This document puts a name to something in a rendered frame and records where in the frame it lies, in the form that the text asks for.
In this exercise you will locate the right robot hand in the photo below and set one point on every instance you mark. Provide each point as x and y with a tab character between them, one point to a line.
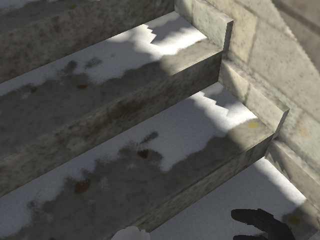
265	222

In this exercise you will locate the robot left shin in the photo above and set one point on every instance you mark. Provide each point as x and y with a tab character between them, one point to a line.
129	227

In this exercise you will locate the robot left thigh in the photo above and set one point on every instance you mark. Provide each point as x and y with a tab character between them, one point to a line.
131	234

